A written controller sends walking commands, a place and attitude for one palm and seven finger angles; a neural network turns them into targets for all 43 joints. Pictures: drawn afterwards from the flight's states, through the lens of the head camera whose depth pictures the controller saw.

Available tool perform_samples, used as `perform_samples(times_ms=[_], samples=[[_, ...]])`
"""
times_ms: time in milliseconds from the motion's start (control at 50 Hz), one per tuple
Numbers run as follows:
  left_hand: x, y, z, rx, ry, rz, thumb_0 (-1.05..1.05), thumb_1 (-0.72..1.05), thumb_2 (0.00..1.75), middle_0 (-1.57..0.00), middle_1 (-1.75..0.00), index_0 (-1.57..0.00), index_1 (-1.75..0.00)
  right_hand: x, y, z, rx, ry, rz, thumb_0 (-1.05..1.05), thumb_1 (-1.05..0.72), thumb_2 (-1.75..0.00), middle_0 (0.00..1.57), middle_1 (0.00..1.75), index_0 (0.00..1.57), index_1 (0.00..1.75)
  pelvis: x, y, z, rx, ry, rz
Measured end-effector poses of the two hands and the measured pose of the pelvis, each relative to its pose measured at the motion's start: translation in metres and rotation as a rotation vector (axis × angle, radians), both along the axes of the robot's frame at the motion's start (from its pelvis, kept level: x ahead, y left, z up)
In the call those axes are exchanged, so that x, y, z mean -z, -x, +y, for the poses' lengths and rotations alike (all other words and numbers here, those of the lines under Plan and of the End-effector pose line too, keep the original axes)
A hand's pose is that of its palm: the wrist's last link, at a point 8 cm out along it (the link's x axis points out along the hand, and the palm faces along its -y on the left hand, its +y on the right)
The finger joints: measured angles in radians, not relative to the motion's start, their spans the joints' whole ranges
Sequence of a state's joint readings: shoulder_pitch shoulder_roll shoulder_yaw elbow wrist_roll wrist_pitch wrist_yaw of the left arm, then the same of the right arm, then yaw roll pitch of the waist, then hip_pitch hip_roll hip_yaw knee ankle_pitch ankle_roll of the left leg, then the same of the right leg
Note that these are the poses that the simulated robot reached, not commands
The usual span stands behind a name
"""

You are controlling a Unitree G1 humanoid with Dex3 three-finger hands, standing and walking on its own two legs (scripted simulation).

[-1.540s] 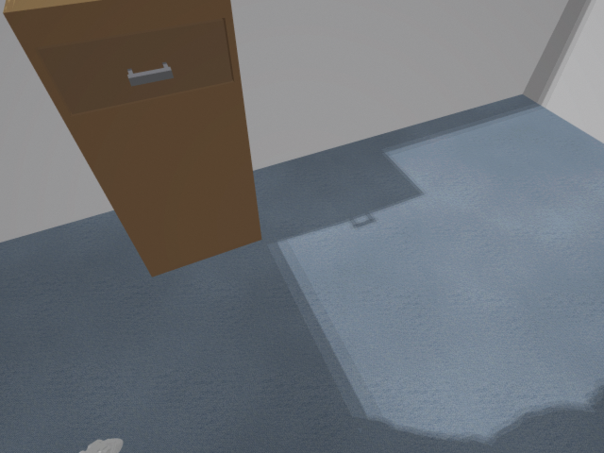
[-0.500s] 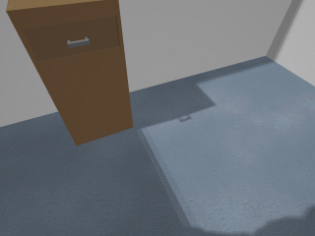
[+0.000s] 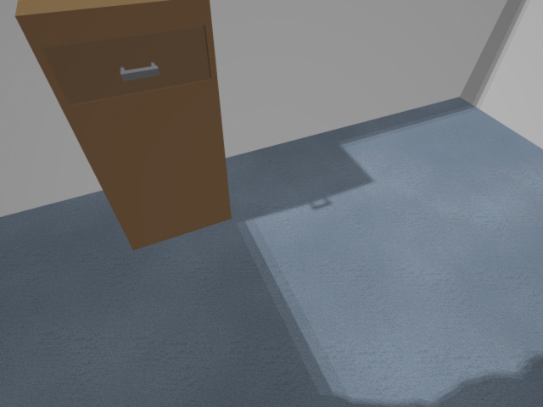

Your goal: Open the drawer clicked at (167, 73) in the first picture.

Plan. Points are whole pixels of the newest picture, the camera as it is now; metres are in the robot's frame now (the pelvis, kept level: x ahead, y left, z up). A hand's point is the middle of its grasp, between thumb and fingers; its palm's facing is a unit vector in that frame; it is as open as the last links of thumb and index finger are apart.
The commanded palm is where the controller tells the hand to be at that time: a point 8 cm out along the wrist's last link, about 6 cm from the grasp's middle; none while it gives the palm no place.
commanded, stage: walk to a spot facing it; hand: left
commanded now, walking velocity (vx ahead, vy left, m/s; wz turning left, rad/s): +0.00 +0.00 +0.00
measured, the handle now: (139, 70) +0.94 +0.43 +0.03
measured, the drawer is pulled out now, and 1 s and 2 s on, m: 0.00 0.00 0.00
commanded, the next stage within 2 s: none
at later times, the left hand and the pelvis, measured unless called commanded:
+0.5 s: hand out of the picture +0.05 +0.16 -0.18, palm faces -0.05 -0.98 -0.20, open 7.4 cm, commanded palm none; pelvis +0.06 -0.02 -0.02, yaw -8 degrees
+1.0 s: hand (195, 288) +0.38 +0.19 -0.18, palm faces -0.36 -0.91 -0.22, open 7.4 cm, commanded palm none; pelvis +0.24 +0.01 -0.01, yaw -27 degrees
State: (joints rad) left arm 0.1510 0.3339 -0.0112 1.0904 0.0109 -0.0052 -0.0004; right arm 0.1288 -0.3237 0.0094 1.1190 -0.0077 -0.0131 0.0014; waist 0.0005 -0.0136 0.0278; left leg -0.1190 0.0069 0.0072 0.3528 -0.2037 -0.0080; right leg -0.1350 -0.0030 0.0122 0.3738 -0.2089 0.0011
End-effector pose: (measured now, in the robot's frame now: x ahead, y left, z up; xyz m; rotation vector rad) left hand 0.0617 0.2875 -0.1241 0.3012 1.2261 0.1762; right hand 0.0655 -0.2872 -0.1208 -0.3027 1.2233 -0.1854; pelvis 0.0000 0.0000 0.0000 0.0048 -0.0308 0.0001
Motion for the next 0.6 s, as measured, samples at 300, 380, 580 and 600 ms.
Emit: perform_samples(times_ms=[300,380,580,600], samples=[[0.016,0.011,-0.020,0.004,0.052,0.086,0.01,0.91,0.90,-0.20,-0.30,-0.20,-0.30,0.016,0.009,0.016,0.065,-0.054,0.002,0.01,-0.90,-0.90,0.20,0.29,0.20,0.30,0.009,-0.016,-0.002,0.071,-0.009,0.016],[0.023,0.010,-0.043,0.021,0.080,0.138,0.01,0.91,0.90,-0.20,-0.30,-0.20,-0.30,0.033,0.026,0.015,0.141,-0.094,0.029,0.01,-0.90,-0.90,0.20,0.30,0.21,0.30,0.017,-0.032,-0.013,0.127,-0.010,0.015],[0.020,0.011,-0.088,0.003,0.142,0.246,0.01,0.91,0.90,-0.21,-0.30,-0.20,-0.30,0.026,-0.021,0.014,0.206,-0.125,0.036,0.01,-0.91,-0.90,0.20,0.29,0.20,0.30,0.008,-0.084,-0.024,0.192,0.002,0.038],[0.018,0.009,-0.089,0.010,0.147,0.269,0.01,0.91,0.90,-0.21,-0.30,-0.20,-0.30,0.023,-0.035,0.016,0.213,-0.127,0.007,0.01,-0.91,-0.90,0.20,0.29,0.20,0.30,0.007,-0.090,-0.023,0.202,0.000,0.042]])
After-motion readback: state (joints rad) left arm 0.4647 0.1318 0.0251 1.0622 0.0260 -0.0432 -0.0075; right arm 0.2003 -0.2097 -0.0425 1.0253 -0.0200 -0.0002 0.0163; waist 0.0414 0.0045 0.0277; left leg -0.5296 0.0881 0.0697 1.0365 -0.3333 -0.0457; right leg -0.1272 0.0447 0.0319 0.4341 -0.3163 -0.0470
